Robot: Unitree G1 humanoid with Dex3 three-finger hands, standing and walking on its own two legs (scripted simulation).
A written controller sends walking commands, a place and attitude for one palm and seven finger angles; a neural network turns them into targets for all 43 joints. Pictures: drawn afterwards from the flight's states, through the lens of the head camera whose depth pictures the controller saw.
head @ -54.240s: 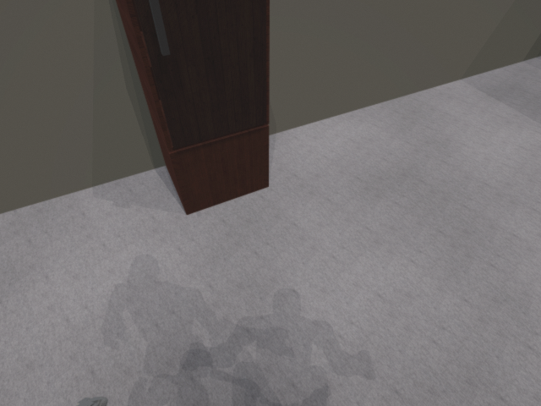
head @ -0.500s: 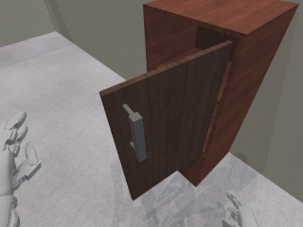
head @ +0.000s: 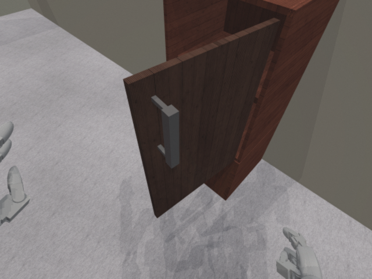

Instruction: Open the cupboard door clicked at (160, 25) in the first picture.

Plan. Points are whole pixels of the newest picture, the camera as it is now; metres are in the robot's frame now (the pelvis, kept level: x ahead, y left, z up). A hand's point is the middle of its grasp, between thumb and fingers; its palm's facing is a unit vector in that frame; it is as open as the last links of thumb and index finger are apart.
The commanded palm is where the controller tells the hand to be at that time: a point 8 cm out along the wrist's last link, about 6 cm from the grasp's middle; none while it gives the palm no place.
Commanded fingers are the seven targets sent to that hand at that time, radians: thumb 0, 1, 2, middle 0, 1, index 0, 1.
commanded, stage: step back with the hand held close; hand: left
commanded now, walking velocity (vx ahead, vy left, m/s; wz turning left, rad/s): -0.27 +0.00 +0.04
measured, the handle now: (165, 134) +0.37 +0.07 +0.12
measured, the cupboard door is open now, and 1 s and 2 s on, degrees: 82 82 82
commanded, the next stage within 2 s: stop stepping back and stand still in 0.58 s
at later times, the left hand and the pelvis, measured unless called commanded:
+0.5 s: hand out of the picture +0.10 +0.29 +0.18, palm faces +0.50 -0.75 -0.44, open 7.4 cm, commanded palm +0.03 +0.32 +0.18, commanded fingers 0.00 0.90 0.90 -0.20 -0.30 -0.20 -0.30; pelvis -0.09 +0.01 -0.01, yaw +2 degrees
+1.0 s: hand out of the picture +0.01 +0.26 +0.17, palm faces +0.36 -0.80 -0.48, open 7.4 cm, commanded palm -0.05 +0.30 +0.18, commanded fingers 0.00 0.90 0.90 -0.20 -0.30 -0.20 -0.30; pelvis -0.20 +0.00 +0.00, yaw -2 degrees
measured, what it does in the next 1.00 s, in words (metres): walks backwards: right foot, then left foot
